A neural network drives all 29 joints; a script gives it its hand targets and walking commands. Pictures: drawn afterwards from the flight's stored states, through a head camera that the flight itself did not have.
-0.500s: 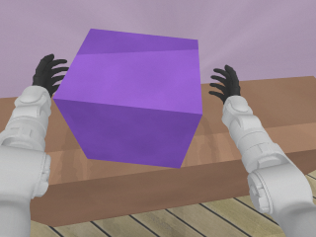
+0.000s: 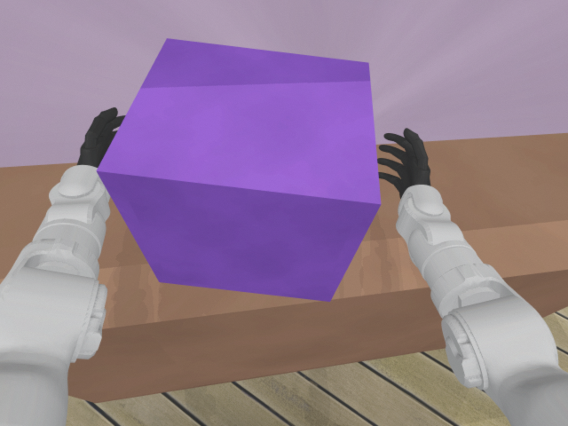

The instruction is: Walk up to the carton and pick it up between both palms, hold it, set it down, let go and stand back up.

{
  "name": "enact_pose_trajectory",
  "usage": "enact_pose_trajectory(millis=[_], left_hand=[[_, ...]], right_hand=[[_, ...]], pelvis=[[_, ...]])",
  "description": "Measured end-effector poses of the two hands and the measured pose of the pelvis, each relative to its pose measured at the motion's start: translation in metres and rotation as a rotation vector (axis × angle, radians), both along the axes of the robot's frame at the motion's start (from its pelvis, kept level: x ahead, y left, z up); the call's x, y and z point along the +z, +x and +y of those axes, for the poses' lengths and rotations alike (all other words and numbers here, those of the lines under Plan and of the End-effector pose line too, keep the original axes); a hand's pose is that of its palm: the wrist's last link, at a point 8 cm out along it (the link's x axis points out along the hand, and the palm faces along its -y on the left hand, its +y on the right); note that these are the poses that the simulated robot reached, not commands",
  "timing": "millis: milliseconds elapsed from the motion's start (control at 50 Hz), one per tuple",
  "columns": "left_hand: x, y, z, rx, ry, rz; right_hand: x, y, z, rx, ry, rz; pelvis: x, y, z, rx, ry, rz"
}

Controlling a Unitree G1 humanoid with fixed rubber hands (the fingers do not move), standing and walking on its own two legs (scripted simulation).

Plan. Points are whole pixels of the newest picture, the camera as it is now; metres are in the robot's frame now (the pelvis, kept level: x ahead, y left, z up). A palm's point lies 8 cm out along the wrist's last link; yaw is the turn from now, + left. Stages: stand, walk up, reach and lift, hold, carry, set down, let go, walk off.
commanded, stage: reach and lift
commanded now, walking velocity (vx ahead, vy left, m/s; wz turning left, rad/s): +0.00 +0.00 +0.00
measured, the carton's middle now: (255, 181) +0.47 +0.00 +0.05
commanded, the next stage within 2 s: none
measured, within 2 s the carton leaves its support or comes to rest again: neither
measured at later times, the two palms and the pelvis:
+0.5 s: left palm (109, 167) +0.47 +0.20 +0.10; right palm (392, 179) +0.41 -0.19 +0.10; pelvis -0.01 +0.00 +0.00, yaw +0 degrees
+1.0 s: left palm (113, 168) +0.47 +0.20 +0.10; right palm (394, 179) +0.41 -0.19 +0.10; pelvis -0.01 +0.00 +0.00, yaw +0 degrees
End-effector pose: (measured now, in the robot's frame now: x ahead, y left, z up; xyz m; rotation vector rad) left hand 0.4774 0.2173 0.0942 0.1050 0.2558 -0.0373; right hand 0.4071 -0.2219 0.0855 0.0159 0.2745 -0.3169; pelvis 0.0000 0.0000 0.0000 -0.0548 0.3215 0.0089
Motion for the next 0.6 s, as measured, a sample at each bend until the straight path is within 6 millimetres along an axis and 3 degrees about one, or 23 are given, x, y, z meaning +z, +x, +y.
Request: enact_pose_trajectory(millis=[220,400,600], left_hand=[[0.002,-0.002,-0.012,-0.017,-0.006,-0.007],[0.003,-0.006,-0.017,-0.015,-0.009,-0.012],[0.002,-0.007,-0.017,-0.007,-0.016,-0.012]], right_hand=[[0.008,0.002,0.009,0.001,0.0,-0.009],[0.01,0.007,0.033,0.012,0.007,-0.009],[0.011,0.005,0.034,-0.019,0.003,0.002]], pelvis=[[-0.002,-0.005,0.002,-0.008,-0.001,0.005],[-0.004,-0.01,0.002,-0.006,-0.003,0.012],[-0.002,-0.012,0.001,-0.003,-0.007,0.014]])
